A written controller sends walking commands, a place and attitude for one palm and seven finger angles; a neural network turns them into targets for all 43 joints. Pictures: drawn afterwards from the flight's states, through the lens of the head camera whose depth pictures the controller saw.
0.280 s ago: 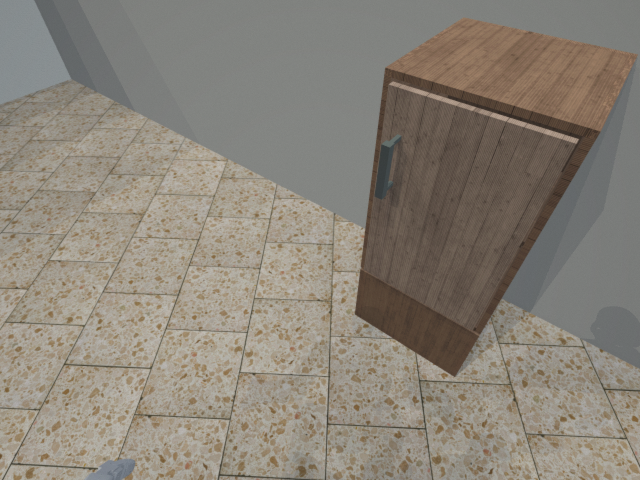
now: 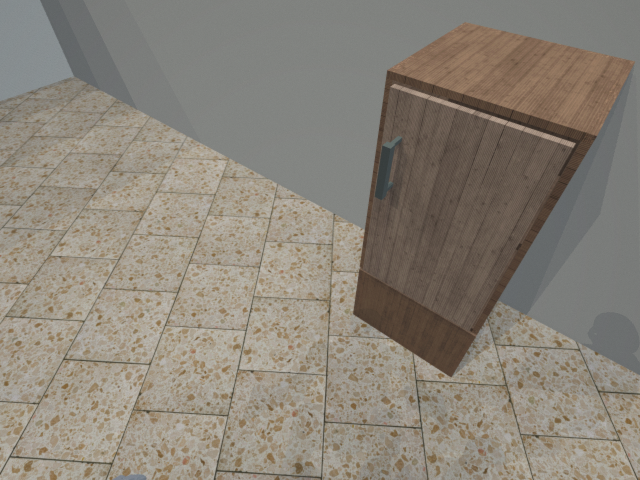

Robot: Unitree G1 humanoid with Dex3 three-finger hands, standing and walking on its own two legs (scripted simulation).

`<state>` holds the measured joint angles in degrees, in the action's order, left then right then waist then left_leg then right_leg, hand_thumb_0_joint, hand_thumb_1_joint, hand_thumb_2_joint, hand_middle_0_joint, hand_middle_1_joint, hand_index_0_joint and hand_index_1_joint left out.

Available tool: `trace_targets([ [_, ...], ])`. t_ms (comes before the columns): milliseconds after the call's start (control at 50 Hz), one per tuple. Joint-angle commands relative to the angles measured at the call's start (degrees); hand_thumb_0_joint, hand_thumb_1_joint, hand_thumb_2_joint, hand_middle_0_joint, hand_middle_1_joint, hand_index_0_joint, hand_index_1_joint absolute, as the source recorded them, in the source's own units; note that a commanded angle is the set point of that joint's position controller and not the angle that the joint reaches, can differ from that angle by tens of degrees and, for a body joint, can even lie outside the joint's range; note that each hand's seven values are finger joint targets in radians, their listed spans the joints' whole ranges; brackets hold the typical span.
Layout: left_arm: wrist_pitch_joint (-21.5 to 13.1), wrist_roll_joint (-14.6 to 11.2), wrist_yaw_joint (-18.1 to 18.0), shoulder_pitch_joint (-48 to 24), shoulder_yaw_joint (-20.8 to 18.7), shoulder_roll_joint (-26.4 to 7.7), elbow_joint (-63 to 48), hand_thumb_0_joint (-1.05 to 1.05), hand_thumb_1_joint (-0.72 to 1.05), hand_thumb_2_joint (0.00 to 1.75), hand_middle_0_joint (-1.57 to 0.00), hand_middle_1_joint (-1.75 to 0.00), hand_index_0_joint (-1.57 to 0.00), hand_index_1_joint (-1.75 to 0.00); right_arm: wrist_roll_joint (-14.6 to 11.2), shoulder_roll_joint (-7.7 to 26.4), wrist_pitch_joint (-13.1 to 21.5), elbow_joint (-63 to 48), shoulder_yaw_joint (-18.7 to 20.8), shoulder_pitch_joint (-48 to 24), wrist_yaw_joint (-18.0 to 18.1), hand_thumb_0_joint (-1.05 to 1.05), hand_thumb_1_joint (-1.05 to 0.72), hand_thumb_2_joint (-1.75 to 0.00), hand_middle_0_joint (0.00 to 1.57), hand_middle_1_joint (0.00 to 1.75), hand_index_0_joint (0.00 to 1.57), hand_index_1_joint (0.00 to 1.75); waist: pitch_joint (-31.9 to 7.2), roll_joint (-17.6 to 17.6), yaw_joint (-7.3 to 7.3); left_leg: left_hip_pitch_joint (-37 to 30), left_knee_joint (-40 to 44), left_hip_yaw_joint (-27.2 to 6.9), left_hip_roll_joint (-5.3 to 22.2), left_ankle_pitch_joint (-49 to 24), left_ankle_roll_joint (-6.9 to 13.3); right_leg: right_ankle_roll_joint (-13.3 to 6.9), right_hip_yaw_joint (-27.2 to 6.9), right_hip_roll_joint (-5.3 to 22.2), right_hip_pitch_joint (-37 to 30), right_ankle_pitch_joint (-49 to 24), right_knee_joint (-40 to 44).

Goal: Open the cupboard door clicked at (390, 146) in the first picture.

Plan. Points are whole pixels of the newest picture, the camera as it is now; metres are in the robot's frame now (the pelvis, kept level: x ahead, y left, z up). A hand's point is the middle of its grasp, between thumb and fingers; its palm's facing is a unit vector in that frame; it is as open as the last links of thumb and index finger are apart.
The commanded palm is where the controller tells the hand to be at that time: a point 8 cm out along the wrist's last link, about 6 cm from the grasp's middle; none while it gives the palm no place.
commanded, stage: stand and wait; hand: left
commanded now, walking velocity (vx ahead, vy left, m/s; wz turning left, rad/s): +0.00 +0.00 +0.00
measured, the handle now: (388, 168) +0.77 -0.12 -0.04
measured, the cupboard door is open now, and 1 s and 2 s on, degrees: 0 0 0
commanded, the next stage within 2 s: look at it before walking up in 0.54 s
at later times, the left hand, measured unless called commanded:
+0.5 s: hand out of the picture +0.07 +0.25 -0.15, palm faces -0.03 -0.94 -0.34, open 7.4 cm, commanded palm none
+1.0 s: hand out of the picture +0.08 +0.24 -0.15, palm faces -0.04 -0.94 -0.34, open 7.4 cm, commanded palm none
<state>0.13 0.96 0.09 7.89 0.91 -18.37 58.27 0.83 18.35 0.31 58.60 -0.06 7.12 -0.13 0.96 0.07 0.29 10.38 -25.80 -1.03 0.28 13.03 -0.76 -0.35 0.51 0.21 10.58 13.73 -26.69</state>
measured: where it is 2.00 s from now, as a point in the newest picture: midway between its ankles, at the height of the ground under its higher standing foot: outside the picture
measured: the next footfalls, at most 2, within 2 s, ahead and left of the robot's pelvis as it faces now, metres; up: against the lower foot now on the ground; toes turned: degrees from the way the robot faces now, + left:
none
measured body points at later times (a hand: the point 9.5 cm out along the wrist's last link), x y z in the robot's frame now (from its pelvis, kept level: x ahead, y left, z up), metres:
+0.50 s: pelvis +0.00 +0.00 +0.00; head +0.00 +0.00 +0.45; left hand +0.07 +0.30 -0.13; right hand +0.06 -0.30 -0.13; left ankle +0.01 +0.13 -0.74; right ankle +0.01 -0.12 -0.74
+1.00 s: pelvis +0.01 +0.00 +0.01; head +0.01 -0.01 +0.45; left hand +0.09 +0.29 -0.13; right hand +0.08 -0.30 -0.13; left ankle +0.01 +0.13 -0.74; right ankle +0.01 -0.12 -0.74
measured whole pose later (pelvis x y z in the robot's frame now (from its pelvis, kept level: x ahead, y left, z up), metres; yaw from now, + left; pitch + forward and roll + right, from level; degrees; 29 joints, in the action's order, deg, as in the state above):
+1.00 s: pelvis +0.01 +0.00 +0.01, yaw +0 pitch -2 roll +0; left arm -0.2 1.0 0.0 7.3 0.2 -19.3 62.5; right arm 0.5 19.2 0.6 63.6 0.1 6.8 0.0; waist 2.2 -0.1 0.2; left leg 8.5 -21.2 -1.0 0.7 11.0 -1.1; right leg -0.6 0.5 -0.2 8.8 11.7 -22.2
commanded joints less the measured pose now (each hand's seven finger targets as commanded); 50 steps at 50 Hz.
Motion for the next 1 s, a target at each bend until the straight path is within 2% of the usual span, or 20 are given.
trace_targets([
  [0, -1.55, -0.27, -0.64, -3.14, -3.01, -12.62, -3.22, 0.00, 0.90, 0.90, -0.20, -0.30, -0.20, -0.30, 0.04, 11.70, 1.57, -3.27, 2.66, -2.61, 0.70, 0.00, -0.90, -0.90, 0.20, 0.30, 0.20, 0.30, -1.96, 0.07, -0.11, 0.23, 5.43, -4.96, 5.30, -4.99, 2.68, -1.79, -6.64, 6.47, 0.47, -2.26, 6.72],
  [100, -1.61, -0.30, -0.64, -2.56, -3.10, -12.45, -2.07, 0.00, 0.90, 0.90, -0.20, -0.30, -0.20, -0.30, -0.08, 11.84, 1.70, -1.99, 2.63, -2.40, 0.74, 0.00, -0.90, -0.90, 0.20, 0.30, 0.20, 0.30, -3.20, -0.39, -0.18, -0.53, 5.80, -5.17, 5.65, -5.58, 2.62, -1.68, -6.45, 6.58, -0.54, -2.97, 7.03],
  [180, -1.49, -0.33, -0.57, -2.31, -3.02, -12.52, -1.03, 0.00, 0.90, 0.90, -0.20, -0.30, -0.20, -0.30, -0.13, 12.08, 1.62, -0.94, 2.54, -2.55, 0.74, 0.00, -0.90, -0.90, 0.20, 0.30, 0.20, 0.30, -1.53, -0.11, -0.37, 0.29, 6.67, -5.43, 5.63, -3.69, 2.56, -1.55, -6.54, 6.62, 0.12, -0.97, 7.92],
  [480, -1.52, -0.32, -0.56, -2.33, -2.95, -12.92, 0.45, 0.00, 0.90, 0.90, -0.20, -0.30, -0.20, -0.30, -0.19, 12.50, 1.57, 0.96, 2.43, -1.96, 0.69, 0.00, -0.90, -0.90, 0.20, 0.30, 0.20, 0.30, -0.94, 0.28, -0.25, -0.18, 7.72, -5.64, 5.79, -3.74, 2.31, -1.55, -7.01, 6.75, 0.06, -0.67, 9.11],
  [620, -1.64, -0.29, -0.67, -2.52, -2.96, -12.92, 0.60, 0.00, 0.90, 0.90, -0.20, -0.30, -0.20, -0.30, -0.24, 12.46, 1.76, 1.12, 2.44, -2.36, 0.76, 0.00, -0.90, -0.90, 0.20, 0.30, 0.20, 0.30, -2.33, -0.56, -0.31, -1.58, 7.75, -5.41, 6.23, -7.13, 2.28, -1.48, -6.37, 6.80, -1.36, -5.51, 8.30],
  [700, -1.61, -0.21, -0.64, -2.53, -3.03, -12.91, 0.53, 0.00, 0.90, 0.90, -0.20, -0.30, -0.20, -0.30, -0.29, 12.34, 1.64, 1.07, 2.40, -2.35, 0.74, 0.00, -0.90, -0.90, 0.20, 0.30, 0.20, 0.30, -1.67, 0.21, -0.36, -1.24, 8.12, -5.48, 6.21, -5.92, 2.28, -1.43, -6.51, 6.73, -1.14, -4.19, 8.89],
  [760, -1.52, -0.22, -0.59, -2.87, -3.02, -12.85, 0.53, 0.00, 0.90, 0.90, -0.20, -0.30, -0.20, -0.30, -0.22, 12.54, 1.65, 1.15, 2.39, -2.65, 0.75, 0.00, -0.90, -0.90, 0.20, 0.30, 0.20, 0.30, -0.90, -0.54, -0.32, -1.01, 8.48, -5.56, 6.06, -5.21, 2.21, -1.41, -6.77, 6.64, -0.71, -3.42, 9.14],
  [880, -1.60, -0.24, -0.54, -2.79, -3.05, -12.86, 0.56, 0.00, 0.90, 0.90, -0.20, -0.30, -0.20, -0.30, -0.22, 12.58, 1.74, 1.20, 2.36, -2.83, 0.78, 0.00, -0.90, -0.90, 0.20, 0.30, 0.20, 0.30, -2.09, -0.30, -0.39, -2.07, 8.31, -5.22, 6.23, -6.54, 2.19, -1.40, -6.56, 6.77, -1.32, -5.00, 9.01],
  [980, -1.85, -0.28, -0.63, -2.65, -3.09, -12.97, 0.60, 0.00, 0.90, 0.90, -0.20, -0.30, -0.20, -0.30, -0.32, 12.48, 1.75, 1.19, 2.36, -2.75, 0.84, 0.00, -0.90, -0.90, 0.20, 0.30, 0.20, 0.30, -3.70, 0.54, -0.27, -3.42, 7.51, -4.78, 6.37, -9.47, 2.10, -1.54, -6.57, 7.08, -2.63, -9.17, 8.76],
])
